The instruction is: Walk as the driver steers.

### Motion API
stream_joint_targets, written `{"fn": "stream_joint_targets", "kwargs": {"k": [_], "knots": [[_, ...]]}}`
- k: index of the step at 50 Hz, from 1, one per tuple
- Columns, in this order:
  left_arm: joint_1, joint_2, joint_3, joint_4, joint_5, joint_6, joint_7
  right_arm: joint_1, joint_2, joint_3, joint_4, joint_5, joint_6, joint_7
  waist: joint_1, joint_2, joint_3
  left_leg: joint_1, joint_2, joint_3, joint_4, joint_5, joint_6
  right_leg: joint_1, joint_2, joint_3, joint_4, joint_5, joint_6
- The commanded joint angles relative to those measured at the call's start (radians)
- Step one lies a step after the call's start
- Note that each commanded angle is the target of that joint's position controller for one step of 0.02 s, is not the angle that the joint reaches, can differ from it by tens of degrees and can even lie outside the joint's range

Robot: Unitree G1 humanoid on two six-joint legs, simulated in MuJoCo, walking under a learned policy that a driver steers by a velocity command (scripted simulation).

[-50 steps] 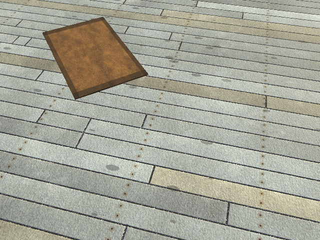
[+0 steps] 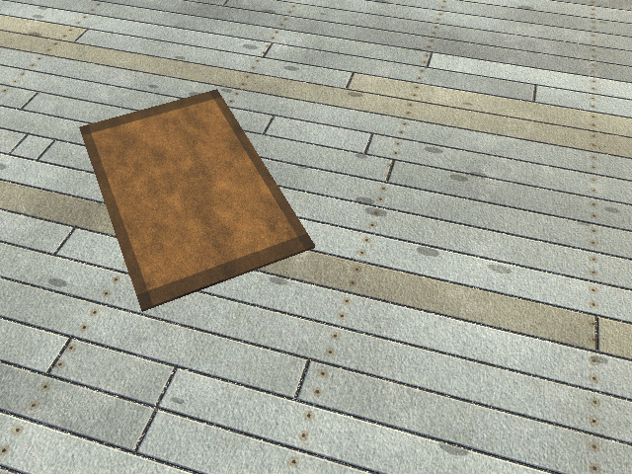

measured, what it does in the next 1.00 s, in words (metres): walks ahead, turning right: left foot, then right foot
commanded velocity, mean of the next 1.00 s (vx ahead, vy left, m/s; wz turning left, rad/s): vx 0.50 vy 0.00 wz -0.36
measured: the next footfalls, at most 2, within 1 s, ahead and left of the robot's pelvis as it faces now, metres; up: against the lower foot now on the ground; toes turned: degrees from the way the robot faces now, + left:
left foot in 0.26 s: +0.35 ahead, +0.16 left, +0.00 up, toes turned +1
right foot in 0.84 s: +0.59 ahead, -0.12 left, +0.00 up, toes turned -23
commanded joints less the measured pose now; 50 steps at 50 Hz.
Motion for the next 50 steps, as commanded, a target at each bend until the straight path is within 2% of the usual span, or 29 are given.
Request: {"fn": "stream_joint_targets", "kwargs": {"k": [1,4,6,9,11,12,13,14,15,16,17,18,20,21,23,25,31,36,39,40,41,42,43,44,45,46,47,48,50], "knots": [[-0.042,0.156,0.026,-0.059,0.000,-0.012,0.022,0.016,-0.031,-0.007,-0.044,-0.007,0.001,0.004,-0.045,-0.093,0.045,-0.020,0.029,-0.010,-0.171,0.172,-0.021,-0.073,-0.281,0.189,-0.187,0.113,-0.170],[0.019,0.160,0.027,-0.045,-0.015,-0.005,0.031,-0.118,-0.025,0.002,-0.076,-0.001,-0.010,0.017,0.002,-0.076,0.058,0.044,-0.026,0.045,-0.376,0.295,-0.026,-0.048,-0.243,0.125,-0.184,0.105,-0.132],[0.066,0.168,0.029,-0.028,-0.023,0.000,0.032,-0.178,-0.027,0.006,-0.097,0.005,-0.012,0.028,0.026,-0.082,0.069,0.037,-0.040,0.046,-0.442,0.300,-0.024,0.019,-0.267,0.129,-0.164,0.093,-0.129],[0.101,0.173,0.036,-0.008,-0.028,0.016,0.035,-0.227,-0.048,0.004,-0.132,0.009,-0.017,0.046,0.024,-0.086,0.078,0.022,-0.048,0.023,-0.509,0.220,0.004,0.134,-0.326,0.161,-0.102,0.105,-0.115],[0.090,0.181,0.040,-0.010,-0.030,0.028,0.037,-0.185,-0.079,-0.008,-0.133,0.009,-0.026,0.051,-0.016,-0.100,0.054,0.099,-0.078,0.034,-0.547,0.136,0.024,0.176,-0.337,0.184,-0.030,0.203,-0.097],[0.064,0.191,0.042,-0.018,-0.029,0.033,0.037,-0.100,-0.104,-0.022,-0.115,0.008,-0.031,0.049,-0.071,-0.117,0.009,0.230,-0.104,0.053,-0.568,0.119,0.040,0.158,-0.321,0.180,0.065,0.336,-0.080],[0.049,0.164,0.031,-0.029,-0.021,0.036,0.036,0.072,-0.159,-0.051,-0.065,0.006,-0.034,0.041,-0.149,-0.097,-0.102,0.469,-0.110,0.058,-0.563,0.126,0.067,0.091,-0.259,0.142,0.262,0.408,-0.051],[0.059,0.108,0.009,-0.062,0.001,0.036,0.035,0.258,-0.245,-0.073,-0.038,-0.012,-0.033,0.029,-0.201,0.027,-0.279,0.782,0.093,-0.156,-0.539,0.108,0.130,-0.113,-0.177,0.083,0.598,0.145,-0.008],[0.192,-0.023,-0.023,-0.059,-0.020,0.017,0.029,0.298,-0.290,-0.080,-0.011,-0.019,-0.027,0.039,-0.127,0.310,-0.400,1.062,0.292,-0.608,-0.686,-0.107,0.260,-0.473,-0.016,0.102,0.904,-0.438,0.037],[0.133,0.109,0.007,-0.047,-0.048,0.003,0.031,0.269,-0.173,-0.050,-0.029,-0.019,-0.031,0.040,-0.155,0.179,-0.344,0.999,0.264,-0.618,-0.740,-0.190,0.218,-0.558,-0.068,0.227,1.024,-0.448,0.025],[0.049,0.155,0.022,-0.074,-0.063,-0.002,0.032,0.181,-0.125,-0.034,-0.046,-0.016,-0.035,0.037,-0.142,0.123,-0.210,0.876,0.240,-0.454,-0.749,-0.131,0.171,-0.606,-0.113,0.213,1.039,-0.354,0.010],[-0.006,0.149,0.026,-0.079,-0.053,0.002,0.042,0.102,-0.094,-0.022,-0.057,-0.017,-0.037,0.039,-0.115,0.023,-0.129,0.732,0.191,-0.323,-0.779,-0.015,0.136,-0.563,-0.161,0.195,1.003,-0.268,0.009],[0.023,0.106,0.034,-0.074,-0.040,0.021,0.042,0.042,-0.067,-0.016,-0.052,-0.029,-0.042,0.039,-0.057,0.059,-0.073,0.585,0.152,-0.168,-0.832,0.115,0.132,-0.468,-0.214,0.206,0.929,-0.168,0.019],[0.030,0.087,0.035,-0.075,-0.043,0.034,0.038,0.038,-0.058,-0.017,-0.043,-0.030,-0.043,0.038,-0.045,0.065,-0.059,0.551,0.135,-0.117,-0.861,0.111,0.135,-0.446,-0.220,0.196,0.911,-0.149,0.022],[0.003,0.063,0.036,-0.094,-0.045,0.056,0.037,0.040,-0.080,-0.024,-0.032,-0.030,-0.047,0.029,-0.033,0.042,-0.014,0.512,0.141,-0.047,-0.899,0.163,0.153,-0.480,-0.230,0.188,0.883,-0.115,0.028],[-0.043,0.061,0.039,-0.119,-0.035,0.066,0.034,0.059,-0.094,-0.032,-0.020,-0.032,-0.046,0.018,-0.035,0.018,0.013,0.527,0.135,0.022,-0.912,0.213,0.154,-0.541,-0.231,0.196,0.817,-0.043,0.040],[-0.222,0.043,0.029,-0.191,-0.023,0.058,0.003,0.104,-0.128,-0.043,-0.008,-0.025,-0.027,-0.005,-0.082,-0.003,0.065,0.586,0.118,0.185,-0.934,0.242,0.128,-0.566,-0.207,0.113,0.519,0.170,0.043],[-0.346,0.040,0.022,-0.268,-0.027,0.058,-0.028,0.173,-0.148,-0.054,0.011,-0.006,0.003,-0.007,-0.111,-0.004,0.098,0.747,0.159,0.252,-0.851,0.385,0.111,-0.598,-0.175,0.032,0.401,0.077,0.003],[-0.279,0.091,0.046,-0.284,-0.032,0.063,-0.037,0.131,-0.195,-0.066,-0.006,0.006,0.022,-0.012,-0.037,0.052,0.018,0.779,0.162,0.291,-0.666,0.842,0.082,-0.419,-0.085,-0.049,0.394,-0.060,-0.052],[-0.176,0.129,0.067,-0.266,-0.037,0.064,-0.035,0.112,-0.207,-0.068,-0.014,0.009,0.030,-0.013,0.024,0.063,-0.040,0.763,0.148,0.302,-0.517,0.951,0.067,-0.287,-0.040,-0.070,0.382,-0.089,-0.078],[-0.013,0.186,0.100,-0.225,-0.038,0.064,-0.024,0.087,-0.208,-0.064,-0.024,0.015,0.034,-0.013,0.114,0.042,-0.126,0.668,0.108,0.321,-0.298,0.887,0.030,-0.042,0.001,-0.060,0.297,-0.017,-0.117],[0.113,0.286,0.133,-0.196,-0.033,0.075,0.001,0.097,-0.163,-0.048,-0.048,-0.012,0.024,-0.013,0.143,-0.105,-0.206,0.392,0.053,0.317,0.026,0.431,-0.021,0.249,-0.154,0.205,0.268,-0.017,-0.177],[0.070,0.373,0.138,-0.219,-0.027,0.060,-0.001,0.178,-0.016,-0.003,-0.111,-0.022,-0.014,0.000,0.008,-0.315,-0.316,-0.018,-0.183,0.138,0.355,-0.404,-0.076,0.530,-0.392,0.841,0.111,-0.168,-0.393],[0.105,0.269,0.107,-0.228,-0.015,0.050,-0.007,0.051,-0.108,-0.017,-0.130,0.024,-0.058,0.016,0.080,-0.163,-0.346,-0.143,-0.157,-0.052,0.412,-0.394,-0.045,0.560,-0.403,0.897,-0.001,-0.206,-0.357],[0.065,0.214,0.092,-0.222,-0.014,0.036,-0.007,-0.013,-0.129,-0.023,-0.149,0.049,-0.076,0.023,0.070,-0.133,-0.210,-0.207,-0.110,-0.045,0.364,-0.299,-0.012,0.463,-0.378,0.734,0.004,-0.128,-0.305],[-0.010,0.177,0.080,-0.239,-0.024,0.028,-0.007,-0.009,-0.124,-0.023,-0.134,0.029,-0.080,0.015,0.019,-0.038,-0.140,-0.148,-0.061,-0.048,0.269,-0.215,-0.004,0.307,-0.330,0.606,0.012,-0.027,-0.262],[-0.078,0.141,0.068,-0.256,-0.025,0.027,-0.005,-0.006,-0.134,-0.033,-0.121,-0.004,-0.073,0.007,-0.019,-0.019,-0.093,-0.070,-0.033,-0.042,0.186,-0.167,-0.010,0.170,-0.290,0.508,0.000,0.066,-0.234],[-0.105,0.135,0.063,-0.272,-0.013,0.024,-0.001,0.018,-0.139,-0.039,-0.122,-0.010,-0.060,0.008,-0.051,-0.050,-0.086,0.007,-0.016,-0.050,0.151,-0.143,-0.021,0.081,-0.276,0.471,-0.013,0.164,-0.239],[-0.102,0.149,0.065,-0.274,-0.017,0.021,0.010,0.021,-0.122,-0.040,-0.131,-0.019,-0.036,0.009,-0.071,-0.044,-0.071,0.056,-0.012,-0.037,0.057,-0.118,-0.050,-0.009,-0.250,0.421,-0.044,0.214,-0.234]]}}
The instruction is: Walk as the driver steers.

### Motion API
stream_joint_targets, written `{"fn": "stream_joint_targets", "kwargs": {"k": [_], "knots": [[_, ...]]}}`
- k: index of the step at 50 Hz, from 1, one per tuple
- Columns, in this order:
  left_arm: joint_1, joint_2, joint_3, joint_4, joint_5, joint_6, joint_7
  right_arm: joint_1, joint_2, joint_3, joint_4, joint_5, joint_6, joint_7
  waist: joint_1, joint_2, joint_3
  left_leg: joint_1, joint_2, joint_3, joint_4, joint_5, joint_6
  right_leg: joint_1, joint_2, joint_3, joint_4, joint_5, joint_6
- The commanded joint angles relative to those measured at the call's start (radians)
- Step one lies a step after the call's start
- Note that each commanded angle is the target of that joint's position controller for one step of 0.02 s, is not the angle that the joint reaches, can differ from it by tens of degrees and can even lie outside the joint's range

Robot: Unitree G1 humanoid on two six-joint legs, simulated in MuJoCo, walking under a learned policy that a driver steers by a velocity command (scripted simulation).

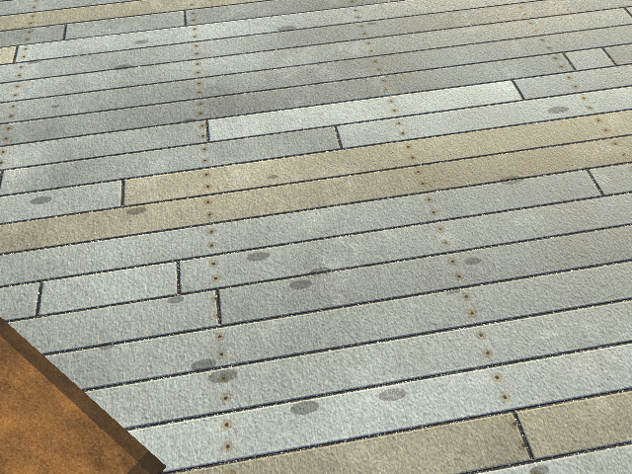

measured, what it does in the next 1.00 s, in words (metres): walks ahead, turning right: left foot, then right foot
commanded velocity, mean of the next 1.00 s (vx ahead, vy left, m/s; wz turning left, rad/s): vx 0.50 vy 0.00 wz -0.57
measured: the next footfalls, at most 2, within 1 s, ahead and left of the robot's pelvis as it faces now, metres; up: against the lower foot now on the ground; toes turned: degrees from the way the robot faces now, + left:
left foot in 0.32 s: +0.38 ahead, +0.13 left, +0.00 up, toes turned -14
right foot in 0.86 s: +0.54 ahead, -0.22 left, +0.00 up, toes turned -34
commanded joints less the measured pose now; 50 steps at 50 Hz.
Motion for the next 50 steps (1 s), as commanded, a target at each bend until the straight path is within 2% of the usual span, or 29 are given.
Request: {"fn": "stream_joint_targets", "kwargs": {"k": [1,2,6,10,13,15,16,17,18,19,20,21,22,23,26,28,33,38,40,41,42,43,44,45,46,47,48,49,50], "knots": [[-0.020,0.111,0.021,-0.079,-0.007,-0.025,0.020,0.030,-0.088,-0.030,-0.051,-0.023,0.016,-0.007,-0.039,0.005,-0.103,-0.119,0.035,-0.009,-0.097,0.100,-0.018,0.139,-0.239,0.301,-0.226,0.247,-0.172],[-0.002,0.163,0.032,-0.079,-0.002,-0.026,0.027,0.011,-0.071,-0.022,-0.071,-0.022,0.022,-0.009,-0.042,-0.062,-0.090,-0.130,0.026,-0.005,-0.164,0.139,-0.038,0.105,-0.261,0.299,-0.232,0.297,-0.196],[0.060,0.155,0.030,-0.071,-0.010,-0.014,0.044,-0.158,-0.051,-0.008,-0.120,-0.017,0.014,0.002,0.026,-0.078,-0.046,-0.089,-0.034,0.010,-0.493,0.383,-0.054,0.057,-0.186,0.235,-0.217,0.190,-0.127],[0.117,0.157,0.030,-0.056,-0.014,-0.006,0.047,-0.244,-0.066,-0.007,-0.160,0.000,0.001,0.022,0.063,-0.109,-0.045,-0.038,-0.076,-0.002,-0.643,0.446,-0.037,0.107,-0.215,0.304,-0.170,0.102,-0.104],[0.126,0.154,0.030,-0.056,-0.014,0.005,0.056,-0.232,-0.103,-0.017,-0.170,0.002,-0.015,0.035,0.044,-0.125,-0.050,-0.012,-0.089,-0.020,-0.704,0.348,-0.011,0.199,-0.249,0.388,-0.083,0.105,-0.088],[0.090,0.149,0.028,-0.072,-0.010,0.011,0.057,-0.111,-0.130,-0.032,-0.143,0.002,-0.025,0.032,-0.025,-0.159,-0.087,0.142,-0.096,-0.003,-0.743,0.308,0.027,0.192,-0.232,0.413,0.008,0.184,-0.061],[0.075,0.110,0.014,-0.087,-0.004,0.009,0.053,0.003,-0.166,-0.047,-0.123,-0.013,-0.030,0.026,-0.081,-0.132,-0.178,0.340,-0.045,-0.033,-0.737,0.315,0.069,0.141,-0.175,0.369,0.163,0.222,-0.029],[0.084,0.058,-0.007,-0.114,0.017,0.006,0.050,0.170,-0.225,-0.060,-0.110,-0.024,-0.026,0.016,-0.138,-0.002,-0.333,0.619,0.136,-0.217,-0.714,0.266,0.127,-0.012,-0.097,0.269,0.459,0.018,0.011],[0.241,0.017,-0.019,-0.139,-0.025,-0.004,0.048,0.221,-0.274,-0.072,-0.072,-0.031,-0.012,0.027,-0.049,0.380,-0.423,0.880,0.335,-0.705,-0.834,0.022,0.279,-0.368,0.004,0.189,0.744,-0.460,0.062],[0.223,0.135,-0.001,-0.103,-0.037,0.000,0.052,0.178,-0.159,-0.046,-0.100,-0.011,-0.007,0.030,-0.071,0.225,-0.326,0.816,0.325,-0.713,-0.871,-0.181,0.248,-0.476,-0.085,0.219,0.866,-0.412,0.072],[0.112,0.181,0.012,-0.118,-0.027,0.006,0.050,0.133,-0.102,-0.031,-0.112,-0.005,0.001,0.025,-0.097,0.115,-0.199,0.686,0.282,-0.534,-0.881,-0.141,0.203,-0.498,-0.116,0.186,0.881,-0.314,0.077],[0.064,0.166,0.012,-0.128,-0.016,0.011,0.051,0.085,-0.095,-0.023,-0.116,-0.014,0.009,0.024,-0.075,0.038,-0.130,0.554,0.241,-0.411,-0.901,-0.007,0.183,-0.457,-0.152,0.158,0.859,-0.243,0.084],[0.033,0.150,0.014,-0.140,-0.005,0.011,0.048,0.061,-0.080,-0.018,-0.107,-0.019,0.013,0.023,-0.059,0.030,-0.076,0.463,0.205,-0.324,-0.926,0.088,0.181,-0.437,-0.178,0.155,0.809,-0.200,0.085],[0.045,0.128,0.014,-0.147,-0.011,0.015,0.041,0.055,-0.082,-0.016,-0.100,-0.027,0.010,0.021,-0.037,0.070,-0.067,0.403,0.186,-0.255,-0.948,0.150,0.174,-0.388,-0.207,0.151,0.780,-0.172,0.084],[0.026,0.083,0.006,-0.168,-0.017,0.031,0.036,0.062,-0.096,-0.025,-0.078,-0.015,-0.002,0.021,-0.029,0.079,-0.053,0.368,0.170,-0.120,-1.006,0.254,0.191,-0.396,-0.230,0.119,0.708,-0.129,0.094],[-0.007,0.075,0.002,-0.190,-0.012,0.034,0.034,0.073,-0.121,-0.033,-0.066,-0.015,-0.004,0.018,-0.031,0.059,-0.049,0.390,0.183,-0.060,-1.021,0.339,0.212,-0.437,-0.238,0.120,0.641,-0.068,0.107],[-0.134,0.053,-0.013,-0.224,-0.010,0.021,0.005,0.095,-0.157,-0.042,-0.049,-0.010,0.017,0.009,-0.076,0.040,-0.022,0.424,0.153,0.118,-1.023,0.410,0.172,-0.398,-0.223,0.049,0.368,0.162,0.104],[-0.248,0.060,-0.015,-0.282,-0.013,0.020,-0.022,0.155,-0.198,-0.053,-0.020,0.013,0.044,0.006,-0.101,0.048,0.021,0.544,0.195,0.190,-0.976,0.504,0.143,-0.382,-0.188,-0.024,0.221,0.096,0.060],[-0.214,0.092,0.001,-0.289,-0.008,0.025,-0.026,0.145,-0.228,-0.061,-0.023,0.022,0.057,0.002,-0.059,0.075,-0.018,0.583,0.199,0.230,-0.862,0.811,0.122,-0.286,-0.131,-0.076,0.197,-0.010,0.020],[-0.143,0.121,0.018,-0.277,-0.007,0.029,-0.025,0.140,-0.242,-0.065,-0.025,0.027,0.065,-0.002,-0.012,0.089,-0.066,0.585,0.192,0.249,-0.744,0.975,0.112,-0.183,-0.089,-0.103,0.188,-0.052,-0.005],[0.009,0.163,0.045,-0.237,-0.009,0.032,-0.019,0.122,-0.238,-0.061,-0.030,0.032,0.073,-0.006,0.078,0.074,-0.144,0.529,0.162,0.283,-0.551,1.027,0.085,0.024,-0.041,-0.122,0.120,0.000,-0.041],[0.191,0.235,0.080,-0.190,-0.010,0.041,-0.001,0.129,-0.204,-0.046,-0.043,0.015,0.070,-0.011,0.160,0.010,-0.236,0.303,0.127,0.287,-0.267,0.803,0.039,0.342,-0.085,-0.003,0.101,0.037,-0.090],[0.167,0.358,0.093,-0.190,-0.019,0.033,0.010,0.233,-0.045,0.009,-0.103,-0.032,0.046,0.005,0.030,-0.287,-0.314,-0.179,-0.053,0.226,0.100,-0.174,-0.019,0.696,-0.369,0.553,0.049,-0.073,-0.270],[0.209,0.280,0.064,-0.222,-0.009,0.016,0.006,0.155,-0.107,0.007,-0.109,0.006,0.005,0.020,0.098,-0.198,-0.470,-0.294,-0.095,-0.012,0.238,-0.255,-0.009,0.746,-0.458,0.838,-0.121,-0.227,-0.327],[0.180,0.211,0.042,-0.199,0.001,0.003,0.001,0.062,-0.169,-0.010,-0.125,0.048,-0.011,0.029,0.116,-0.129,-0.322,-0.373,-0.044,-0.023,0.230,-0.155,0.014,0.656,-0.431,0.677,-0.142,-0.155,-0.263],[0.119,0.183,0.031,-0.200,-0.004,-0.004,0.001,0.046,-0.156,-0.003,-0.129,0.039,-0.018,0.026,0.074,-0.071,-0.233,-0.342,0.001,-0.018,0.143,-0.069,0.027,0.509,-0.393,0.553,-0.138,-0.075,-0.224],[0.036,0.138,0.013,-0.208,0.000,-0.004,0.002,0.043,-0.152,-0.005,-0.108,0.012,-0.012,0.018,0.032,-0.019,-0.161,-0.274,0.041,-0.007,0.067,-0.011,0.024,0.359,-0.359,0.434,-0.152,0.039,-0.186],[-0.003,0.120,0.004,-0.218,0.016,-0.010,0.005,0.079,-0.158,-0.010,-0.098,0.006,0.000,0.020,-0.006,-0.066,-0.143,-0.191,0.065,-0.016,0.032,0.021,0.017,0.255,-0.345,0.368,-0.162,0.200,-0.185],[-0.026,0.118,0.002,-0.215,0.021,-0.015,0.006,0.114,-0.153,-0.010,-0.086,0.008,0.016,0.023,-0.031,-0.075,-0.142,-0.142,0.075,-0.017,0.008,0.038,0.007,0.196,-0.340,0.339,-0.192,0.212,-0.187]]}}
Over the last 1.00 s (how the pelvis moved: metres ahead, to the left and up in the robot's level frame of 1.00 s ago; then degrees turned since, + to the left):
0.54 -0.04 -0.01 -25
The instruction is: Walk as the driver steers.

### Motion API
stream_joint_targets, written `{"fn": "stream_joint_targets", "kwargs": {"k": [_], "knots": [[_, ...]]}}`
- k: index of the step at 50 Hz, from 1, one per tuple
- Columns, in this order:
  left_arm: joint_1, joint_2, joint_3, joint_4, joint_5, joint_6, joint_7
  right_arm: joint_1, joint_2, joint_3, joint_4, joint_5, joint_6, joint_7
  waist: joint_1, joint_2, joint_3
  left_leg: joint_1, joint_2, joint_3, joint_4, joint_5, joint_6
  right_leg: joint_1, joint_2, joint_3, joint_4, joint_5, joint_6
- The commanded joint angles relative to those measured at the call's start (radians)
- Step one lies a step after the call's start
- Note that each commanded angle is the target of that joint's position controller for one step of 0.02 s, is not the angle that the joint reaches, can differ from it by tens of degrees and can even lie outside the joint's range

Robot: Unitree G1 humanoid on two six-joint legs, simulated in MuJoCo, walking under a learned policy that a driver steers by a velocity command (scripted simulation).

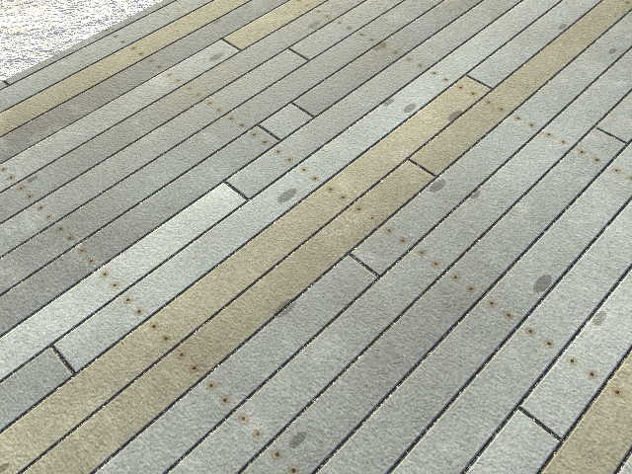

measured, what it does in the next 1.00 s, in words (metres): walks ahead: left foot, then right foot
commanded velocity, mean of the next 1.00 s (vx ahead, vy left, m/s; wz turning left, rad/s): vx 0.16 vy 0.00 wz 0.00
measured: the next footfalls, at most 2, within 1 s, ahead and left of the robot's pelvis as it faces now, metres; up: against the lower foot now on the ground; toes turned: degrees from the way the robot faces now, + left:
left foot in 0.34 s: +0.36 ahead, +0.15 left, +0.00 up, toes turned +3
right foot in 0.62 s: +0.30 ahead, -0.11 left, +0.00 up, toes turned +3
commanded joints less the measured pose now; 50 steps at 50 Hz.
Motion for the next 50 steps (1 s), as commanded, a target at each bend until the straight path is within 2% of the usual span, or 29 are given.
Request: {"fn": "stream_joint_targets", "kwargs": {"k": [1,2,3,4,6,8,10,12,14,16,17,18,19,20,21,22,23,24,25,26,28,30,31,32,33,35,37,40,50], "knots": [[0.000,0.102,0.023,-0.052,0.011,-0.035,0.007,0.054,-0.111,-0.028,-0.042,-0.005,0.007,0.002,-0.014,-0.075,-0.130,-0.161,0.082,-0.054,-0.051,0.080,-0.008,0.209,-0.305,0.319,-0.285,0.270,-0.207],[0.001,0.093,0.020,-0.039,0.012,-0.042,0.009,0.047,-0.092,-0.027,-0.031,-0.006,0.026,-0.004,-0.016,-0.039,-0.111,-0.174,0.078,-0.046,-0.058,0.131,-0.002,0.199,-0.268,0.255,-0.313,0.260,-0.175],[0.015,0.134,0.028,-0.024,0.015,-0.051,0.011,0.045,-0.070,-0.017,-0.042,-0.005,0.036,-0.004,-0.022,-0.094,-0.092,-0.191,0.079,-0.048,-0.095,0.174,-0.020,0.169,-0.302,0.231,-0.334,0.318,-0.197],[0.021,0.132,0.029,-0.011,0.013,-0.056,0.015,0.015,-0.070,-0.014,-0.051,-0.009,0.039,-0.005,-0.009,-0.077,-0.058,-0.220,0.086,-0.055,-0.150,0.220,-0.037,0.165,-0.298,0.193,-0.350,0.341,-0.194],[0.030,0.119,0.021,0.011,0.019,-0.051,0.026,-0.043,-0.068,-0.016,-0.062,-0.020,0.031,-0.004,0.001,-0.050,-0.030,-0.204,0.062,-0.031,-0.285,0.338,-0.039,0.155,-0.239,0.101,-0.337,0.457,-0.150],[0.034,0.122,0.017,0.025,0.012,-0.043,0.035,-0.104,-0.031,-0.002,-0.077,-0.028,0.016,0.007,0.026,-0.060,-0.025,-0.134,0.022,0.012,-0.472,0.476,-0.031,0.145,-0.196,0.025,-0.312,0.546,-0.109],[0.089,0.138,0.018,0.056,0.010,-0.035,0.039,-0.156,-0.015,0.004,-0.092,-0.024,0.008,0.019,0.059,-0.065,-0.046,-0.082,-0.016,0.034,-0.572,0.572,-0.023,0.186,-0.209,0.029,-0.296,0.545,-0.096],[0.099,0.141,0.018,0.079,0.007,-0.025,0.040,-0.167,-0.027,0.001,-0.099,-0.021,0.006,0.030,0.062,-0.088,-0.050,-0.087,-0.033,0.022,-0.635,0.546,-0.004,0.263,-0.236,0.049,-0.250,0.545,-0.093],[0.092,0.142,0.018,0.095,0.003,-0.013,0.042,-0.153,-0.052,-0.008,-0.101,-0.029,0.004,0.039,0.044,-0.107,-0.063,-0.088,-0.051,0.015,-0.675,0.452,0.026,0.339,-0.265,0.082,-0.175,0.582,-0.082],[0.056,0.146,0.019,0.101,-0.003,-0.003,0.047,-0.041,-0.086,-0.024,-0.070,-0.042,0.000,0.037,-0.027,-0.112,-0.116,0.043,-0.090,0.038,-0.750,0.457,0.062,0.368,-0.244,0.085,-0.029,0.692,-0.046],[0.074,0.134,0.015,0.101,0.005,-0.003,0.049,0.026,-0.134,-0.037,-0.053,-0.050,-0.006,0.030,-0.050,-0.062,-0.183,0.201,-0.053,0.011,-0.766,0.772,0.091,0.331,-0.179,0.053,0.115,0.636,-0.001],[0.159,0.086,-0.002,0.091,0.028,-0.015,0.046,0.089,-0.195,-0.043,-0.054,-0.072,-0.004,0.021,-0.027,0.060,-0.331,0.535,0.139,-0.176,-0.649,1.197,0.203,0.096,-0.099,0.032,0.371,0.311,0.062],[0.260,0.020,-0.025,0.132,0.017,-0.014,0.036,0.122,-0.113,-0.020,-0.034,-0.067,0.011,0.012,-0.024,0.246,-0.487,0.729,0.331,-0.429,-0.675,1.339,0.389,-0.082,-0.010,0.079,0.661,-0.421,0.130],[0.225,0.117,-0.005,0.141,-0.006,-0.007,0.028,0.118,-0.069,-0.003,-0.037,-0.040,0.024,0.017,-0.053,0.138,-0.505,0.681,0.304,-0.444,-0.712,1.172,0.380,-0.109,-0.043,0.190,0.728,-0.518,0.133],[0.141,0.134,0.002,0.119,-0.023,0.007,0.029,0.042,-0.073,-0.004,-0.047,-0.028,0.036,0.017,-0.043,0.079,-0.385,0.584,0.264,-0.365,-0.740,0.957,0.332,-0.168,-0.083,0.176,0.747,-0.499,0.137],[0.086,0.120,0.001,0.110,-0.017,0.025,0.037,-0.024,-0.063,0.000,-0.051,-0.029,0.043,0.017,-0.024,0.018,-0.266,0.441,0.225,-0.314,-0.794,0.773,0.294,-0.197,-0.111,0.140,0.677,-0.460,0.137],[0.047,0.111,0.003,0.102,0.001,0.049,0.050,-0.075,-0.050,0.006,-0.056,-0.034,0.050,0.011,-0.005,0.009,-0.195,0.284,0.205,-0.296,-0.862,0.573,0.272,-0.147,-0.141,0.126,0.578,-0.409,0.137],[0.078,0.082,-0.004,0.106,-0.003,0.068,0.057,-0.126,-0.066,0.001,-0.057,-0.040,0.061,0.010,0.036,0.080,-0.147,0.169,0.173,-0.261,-0.893,0.459,0.255,-0.073,-0.152,0.112,0.442,-0.392,0.144],[0.104,0.061,-0.010,0.125,0.000,0.077,0.064,-0.154,-0.069,-0.003,-0.061,-0.047,0.070,0.007,0.042,0.119,-0.135,0.103,0.137,-0.218,-0.914,0.420,0.240,0.001,-0.133,0.079,0.349,-0.365,0.151],[0.125,0.050,-0.013,0.144,0.005,0.077,0.067,-0.149,-0.064,-0.004,-0.058,-0.051,0.076,0.004,0.041,0.127,-0.162,0.096,0.116,-0.188,-0.916,0.402,0.227,0.060,-0.124,0.066,0.284,-0.296,0.149],[0.153,0.050,-0.010,0.173,0.010,0.075,0.066,-0.152,-0.063,-0.004,-0.049,-0.038,0.081,-0.003,0.056,0.097,-0.208,0.081,0.104,-0.155,-0.908,0.285,0.203,0.172,-0.113,0.044,0.139,-0.076,0.131],[0.136,0.048,-0.009,0.182,0.030,0.077,0.060,-0.143,-0.042,0.005,-0.032,-0.029,0.083,-0.005,0.058,0.074,-0.187,0.015,0.066,-0.130,-0.918,-0.025,0.135,0.263,-0.104,0.032,0.031,0.033,0.097],[0.103,0.067,-0.007,0.163,0.045,0.079,0.062,-0.124,-0.019,0.014,-0.017,-0.037,0.082,-0.002,0.046,0.049,-0.142,-0.022,0.035,-0.118,-0.915,-0.166,0.080,0.254,-0.147,0.085,-0.022,0.014,0.072],[0.057,0.125,0.003,0.142,0.039,0.080,0.070,-0.104,-0.029,0.012,-0.016,-0.046,0.083,0.001,0.005,-0.019,-0.076,-0.006,-0.016,-0.080,-0.889,-0.192,0.036,0.149,-0.195,0.139,-0.080,-0.156,0.040],[0.030,0.125,0.006,0.155,0.032,0.074,0.071,-0.111,-0.028,0.010,-0.014,-0.046,0.085,-0.002,-0.011,-0.097,-0.040,0.105,-0.057,-0.028,-0.837,-0.081,0.008,-0.002,-0.180,0.143,-0.120,-0.344,0.030],[-0.006,0.071,-0.007,0.160,0.033,0.049,0.071,-0.099,-0.024,0.008,0.004,-0.042,0.085,-0.015,-0.021,-0.127,-0.025,0.198,-0.056,-0.024,-0.780,0.042,0.014,-0.066,-0.167,0.130,-0.153,-0.328,0.064],[0.001,0.058,-0.011,0.172,0.025,0.028,0.069,-0.076,-0.026,0.007,0.024,-0.042,0.086,-0.022,-0.018,-0.113,-0.029,0.200,-0.052,-0.026,-0.768,0.105,0.032,-0.028,-0.157,0.117,-0.129,-0.216,0.080],[0.041,0.067,-0.009,0.200,0.015,0.015,0.068,-0.077,-0.015,0.008,0.044,-0.037,0.082,-0.021,-0.003,-0.072,-0.058,0.207,-0.053,-0.021,-0.749,0.217,0.035,0.041,-0.153,0.108,-0.089,-0.071,0.075],[0.050,0.053,-0.014,0.267,0.009,0.025,0.068,-0.073,-0.027,0.001,0.120,-0.024,0.097,-0.031,0.007,-0.029,-0.096,0.269,-0.048,-0.018,-0.705,0.430,0.030,0.125,-0.131,0.074,-0.050,0.154,0.071]]}}
Over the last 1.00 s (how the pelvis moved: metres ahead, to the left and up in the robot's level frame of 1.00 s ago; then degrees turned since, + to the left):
0.50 -0.12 -0.01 -34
